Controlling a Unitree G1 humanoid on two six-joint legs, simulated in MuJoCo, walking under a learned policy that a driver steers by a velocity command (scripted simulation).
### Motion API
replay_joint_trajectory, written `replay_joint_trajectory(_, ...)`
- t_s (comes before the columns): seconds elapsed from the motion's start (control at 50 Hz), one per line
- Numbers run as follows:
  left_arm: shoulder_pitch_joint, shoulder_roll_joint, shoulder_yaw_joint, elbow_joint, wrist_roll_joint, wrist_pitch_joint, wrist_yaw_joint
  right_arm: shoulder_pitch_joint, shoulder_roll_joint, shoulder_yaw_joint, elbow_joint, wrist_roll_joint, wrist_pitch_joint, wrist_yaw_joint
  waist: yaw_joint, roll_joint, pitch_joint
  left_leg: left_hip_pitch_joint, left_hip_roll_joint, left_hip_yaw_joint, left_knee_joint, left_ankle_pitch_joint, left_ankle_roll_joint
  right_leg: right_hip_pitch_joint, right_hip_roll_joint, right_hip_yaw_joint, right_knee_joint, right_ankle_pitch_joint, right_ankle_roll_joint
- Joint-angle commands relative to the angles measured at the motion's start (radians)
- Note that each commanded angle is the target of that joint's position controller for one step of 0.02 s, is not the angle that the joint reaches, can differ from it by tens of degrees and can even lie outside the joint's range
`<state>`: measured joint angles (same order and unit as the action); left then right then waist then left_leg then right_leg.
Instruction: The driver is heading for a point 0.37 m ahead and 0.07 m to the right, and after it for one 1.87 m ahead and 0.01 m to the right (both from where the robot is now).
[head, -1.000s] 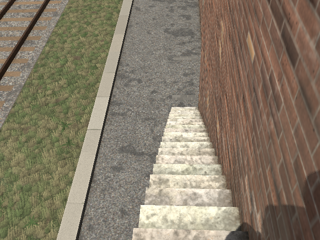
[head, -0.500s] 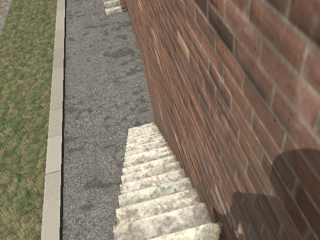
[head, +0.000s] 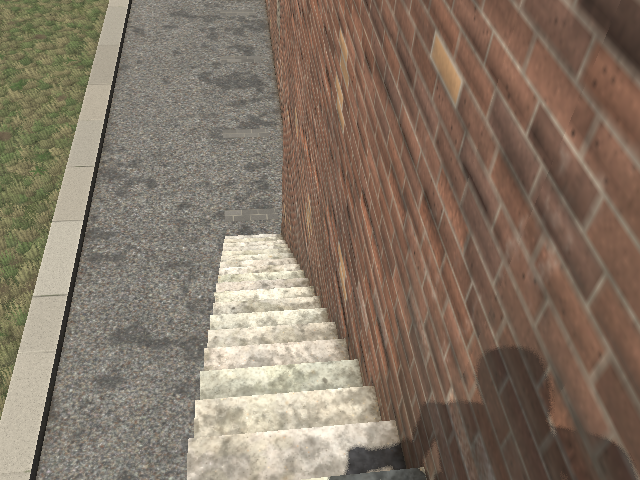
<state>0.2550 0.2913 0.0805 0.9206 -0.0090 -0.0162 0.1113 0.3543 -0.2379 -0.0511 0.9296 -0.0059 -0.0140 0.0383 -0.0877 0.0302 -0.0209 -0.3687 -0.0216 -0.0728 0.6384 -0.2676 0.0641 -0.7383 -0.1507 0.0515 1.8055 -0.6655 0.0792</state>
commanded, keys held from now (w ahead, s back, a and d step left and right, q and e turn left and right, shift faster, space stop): w+q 0.08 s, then w+e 0.66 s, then w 0.26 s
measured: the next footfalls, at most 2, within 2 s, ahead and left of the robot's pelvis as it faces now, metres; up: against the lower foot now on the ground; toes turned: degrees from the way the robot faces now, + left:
right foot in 0.72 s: +0.33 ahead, -0.09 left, -0.19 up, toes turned -9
left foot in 1.10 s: +0.63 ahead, +0.14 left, -0.39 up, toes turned -17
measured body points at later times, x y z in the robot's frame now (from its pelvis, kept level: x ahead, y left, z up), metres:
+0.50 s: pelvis +0.16 +0.03 -0.01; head +0.13 +0.08 +0.44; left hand +0.27 +0.29 -0.15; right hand +0.14 -0.22 -0.13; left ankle +0.04 +0.07 -0.73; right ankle +0.44 -0.16 -0.62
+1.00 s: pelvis +0.45 +0.01 -0.26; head +0.46 -0.01 +0.19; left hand +0.46 +0.24 -0.40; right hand +0.50 -0.26 -0.39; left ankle +0.64 +0.15 -0.95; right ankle +0.29 -0.08 -0.92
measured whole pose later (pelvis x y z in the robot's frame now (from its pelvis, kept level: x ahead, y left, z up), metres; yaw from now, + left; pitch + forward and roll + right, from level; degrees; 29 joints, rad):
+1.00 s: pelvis +0.45 +0.01 -0.26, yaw -15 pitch +0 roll -2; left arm 0.44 0.15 -0.02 1.03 -0.05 -0.04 0.09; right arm 0.25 -0.25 -0.04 0.76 -0.01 -0.01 0.03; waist 0.01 0.08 0.00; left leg -0.64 0.07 -0.16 0.78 0.40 -0.07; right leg -0.22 0.09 0.06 0.97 -0.75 -0.03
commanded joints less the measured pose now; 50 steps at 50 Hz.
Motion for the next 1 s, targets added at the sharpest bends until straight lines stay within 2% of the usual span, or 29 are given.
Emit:
replay_joint_trajectory(0.02,0.066,-0.016,-0.023,-0.169,-0.041,-0.041,-0.034,0.25,-0.309,-0.062,0.034,-0.029,-0.025,0.009,0.052,0.351,-0.108,0.43,0.295,-0.757,-0.192,0.107,-0.009,-0.597,0.082,0.093,0.104,0.252,-0.094)
replay_joint_trajectory(0.04,-0.131,0.073,-0.003,-0.175,-0.082,-0.017,-0.007,0.194,-0.184,-0.037,0.022,-0.034,-0.034,-0.004,-0.017,0.034,0.006,0.319,0.297,-0.873,-0.359,-0.463,-0.084,-0.585,0.084,0.105,0.019,0.37,-0.112)
replay_joint_trajectory(0.06,-0.166,0.074,-0.003,-0.205,-0.083,-0.019,-0.008,0.142,-0.193,-0.027,0.025,-0.028,-0.04,-0.022,0.034,0.076,0.034,0.308,0.336,-1.036,-0.377,-0.604,-0.07,-0.632,0.088,0.184,-0.062,0.423,-0.119)
replay_joint_trajectory(0.08,-0.159,0.086,-0.001,-0.202,-0.053,-0.017,-0.009,0.087,-0.177,-0.022,0.012,-0.022,-0.038,-0.043,0.06,0.093,0.054,0.349,0.329,-1.021,-0.343,-0.553,-0.083,-0.662,0.091,0.224,-0.121,0.451,-0.113)
replay_joint_trajectory(0.1,-0.122,0.059,-0.011,-0.179,-0.018,-0.002,-0.02,0.076,-0.099,0.016,0.014,-0.026,-0.027,-0.06,0.087,0.103,0.095,0.288,0.288,-0.83,-0.294,-0.418,-0.099,-0.625,0.11,0.233,-0.311,0.593,-0.086)
replay_joint_trajectory(0.16,-0.102,-0.006,-0.018,-0.142,-0.001,0.023,-0.032,0.113,-0.04,0.038,0.034,-0.034,-0.009,-0.078,0.086,0.107,0.062,0.157,0.191,-0.586,-0.226,-0.18,-0.098,-0.429,0.163,0.154,-0.402,0.754,-0.042)
replay_joint_trajectory(0.22,-0.061,-0.003,-0.006,-0.151,-0.053,0.027,-0.051,0.207,-0.026,0.052,0.06,-0.006,-0.024,-0.087,0.07,0.133,0.12,0.234,0.157,-0.426,-0.148,-0.056,-0.109,-0.538,0.266,0.279,-0.469,0.854,-0.097)
replay_joint_trajectory(0.3,-0.179,-0.055,-0.018,-0.223,-0.036,0.03,-0.075,0.254,-0.013,0.064,0.077,-0.025,-0.034,-0.101,0.032,0.116,0.162,0.185,0.18,-0.337,-0.188,-0.04,-0.144,-0.522,0.315,0.214,-0.586,0.998,-0.105)
replay_joint_trajectory(0.34,-0.138,-0.022,-0.005,-0.231,-0.027,0.03,-0.081,0.182,-0.028,0.071,0.05,-0.032,-0.032,-0.105,0.064,0.145,0.154,0.102,0.177,-0.298,-0.232,-0.035,-0.122,-0.399,0.298,0.225,-0.663,1.061,-0.109)
replay_joint_trajectory(0.42,-0.129,0.029,0.02,-0.23,-0.012,0.007,-0.1,0.129,-0.071,0.065,0.043,-0.018,-0.055,-0.113,0.061,0.148,0.179,0.125,0.158,-0.184,-0.297,0.027,-0.077,-0.235,0.281,0.161,-0.849,1.163,-0.108)
replay_joint_trajectory(0.48,-0.169,0.012,0.007,-0.24,-0.002,-0.013,-0.123,0.152,-0.079,0.057,0.074,0.008,-0.07,-0.128,0.036,0.105,0.199,0.206,0.127,-0.073,-0.237,0.209,-0.054,-0.112,0.254,0.118,-1.063,1.224,-0.114)
replay_joint_trajectory(0.58,-0.222,0.04,-0.012,-0.258,0.032,-0.018,-0.189,0.171,-0.091,0.03,0.065,-0.027,-0.084,-0.121,-0.025,0.071,0.191,0.344,0.085,-0.003,-0.02,0.325,-0.031,-0.02,0.231,0.078,-1.274,1.214,-0.111)
replay_joint_trajectory(0.62,-0.069,0.023,-0.03,-0.183,0.046,-0.023,-0.201,0.095,-0.093,0.026,0.008,-0.034,-0.067,-0.107,0.017,0.012,0.076,0.294,0.067,-0.003,0.127,0.387,-0.03,0.199,0.218,0.025,-1.246,1.298,-0.101)
replay_joint_trajectory(0.64,0.01,0.034,-0.027,-0.149,0.03,-0.022,-0.196,0.044,-0.089,0.026,-0.003,-0.025,-0.068,-0.099,0.056,0.015,0.034,0.264,0.041,0.005,0.225,0.383,-0.024,0.311,0.213,-0.012,-1.238,1.285,-0.089)
replay_joint_trajectory(0.68,0.407,0.097,-0.009,0.02,0.024,-0.017,-0.176,-0.045,-0.117,0.019,0.002,-0.026,-0.068,-0.07,0.222,-0.016,-0.031,0.163,0.024,-0.004,0.614,0.559,-0.058,0.617,0.219,-0.101,-1.263,1.246,-0.101)
replay_joint_trajectory(0.7,0.647,0.129,0.018,0.11,0.019,-0.018,-0.159,-0.164,-0.147,0.001,-0.025,-0.017,-0.077,-0.052,0.373,-0.15,-0.02,-0.051,-0.018,0.026,0.967,0.57,-0.123,0.873,0.184,-0.117,-1.378,1.299,-0.152)
replay_joint_trajectory(0.72,0.59,0.046,-0.023,0.098,0.032,-0.015,-0.149,-0.177,-0.164,0.003,-0.048,0.049,-0.079,-0.061,0.379,-0.306,0.141,-0.114,-0.118,0.105,1.361,-0.018,-0.183,0.78,0.054,-0.057,-1.778,1.357,-0.254)
replay_joint_trajectory(0.74,0.501,0.035,-0.051,0.1,0.037,-0.006,-0.156,-0.137,-0.112,0.007,-0.057,-0.007,-0.077,-0.047,0.273,-0.365,0.132,-0.441,-0.143,0.111,1.537,-0.666,-0.184,1.03,-0.013,0.042,-1.498,1.645,-0.289)
replay_joint_trajectory(0.76,0.438,0.116,-0.058,0.06,0.046,-0.006,-0.142,0.061,-0.077,0.015,-0.114,0.032,-0.088,-0.031,0.099,-0.284,0.052,-0.64,-0.114,-0.059,1.445,-0.684,-0.231,1.15,-0.173,0.297,-1.152,1.979,-0.485)
replay_joint_trajectory(0.78,0.367,0.143,-0.033,0.059,-0.009,0.033,-0.131,0.155,-0.126,0.014,-0.083,0.037,-0.081,-0.009,0.067,-0.035,-0.074,-0.65,-0.03,-0.068,1.29,-0.543,-0.194,1.163,-0.206,0.296,-1.188,1.57,-0.543)
replay_joint_trajectory(0.82,0.219,0.08,-0.06,0.033,-0.029,0.049,-0.119,0.047,-0.184,-0.023,-0.124,0.063,-0.058,0.007,0.013,0.165,-0.022,-0.546,0.024,-0.074,1.063,-0.142,-0.099,0.8,-0.138,0.243,-1.317,1.082,-0.432)
replay_joint_trajectory(0.84,0.044,0.22,-0.026,-0.003,-0.031,0.039,-0.079,-0.04,-0.118,0.005,-0.225,0.098,-0.028,-0.011,-0.034,-0.091,0.127,-0.509,0.109,-0.126,0.878,-0.104,-0.149,0.494,-0.331,0.523,-1.389,1.119,-0.51)
replay_joint_trajectory(0.86,-0.082,0.096,-0.066,-0.014,-0.031,0.018,-0.044,-0.099,-0.135,0.005,-0.26,0.075,-0.008,-0.041,-0.053,0.059,0.185,-0.386,0.196,-0.172,0.562,0.077,-0.204,0.256,-0.235,0.425,-1.309,1.074,-0.448)
replay_joint_trajectory(0.88,0.043,0.055,-0.076,0.049,0.002,0.0,-0.034,-0.05,-0.065,0.021,-0.194,0.013,0.003,-0.043,-0.018,0.123,0.071,-0.18,0.12,-0.065,0.531,0.307,-0.197,0.23,-0.086,0.293,-1.182,1.106,-0.407)
replay_joint_trajectory(0.9,0.141,0.128,-0.048,0.068,0.006,-0.027,-0.034,0.026,-0.079,0.002,-0.157,0.002,-0.004,-0.04,0.008,0.098,-0.03,-0.111,0.04,-0.007,0.546,0.576,-0.177,0.268,-0.005,0.225,-1.107,0.939,-0.383)
replay_joint_trajectory(0.92,0.178,0.073,-0.049,0.085,-0.033,-0.049,-0.02,-0.016,-0.141,-0.021,-0.175,0.01,-0.013,-0.034,0.049,-0.023,0.011,-0.295,0.083,-0.1,0.444,0.699,-0.157,0.386,-0.015,0.265,-1.024,0.7,-0.337)
replay_joint_trajectory(0.94,0.174,-0.017,-0.08,0.079,-0.07,-0.052,-0.004,-0.029,-0.139,-0.019,-0.195,-0.026,-0.009,-0.019,0.042,-0.061,0.068,-0.263,0.101,-0.084,0.187,0.839,-0.144,0.347,0.076,0.126,-1.002,0.478,-0.265)
replay_joint_trajectory(0.96,0.192,-0.019,-0.082,0.076,-0.066,-0.052,0.0,-0.13,-0.082,-0.005,-0.219,-0.033,-0.006,-0.007,0.092,-0.056,0.094,-0.159,0.07,-0.027,0.027,0.834,-0.131,0.291,0.122,0.075,-1.006,0.395,-0.239)
replay_joint_trajectory(1.0,0.207,0.009,-0.065,0.082,-0.027,-0.034,0.002,-0.123,-0.046,-0.01,-0.208,0.012,0.0,0.02,0.104,-0.131,0.068,0.053,0.05,0.01,0.104,0.815,-0.121,0.18,0.109,0.116,-0.899,0.359,-0.236)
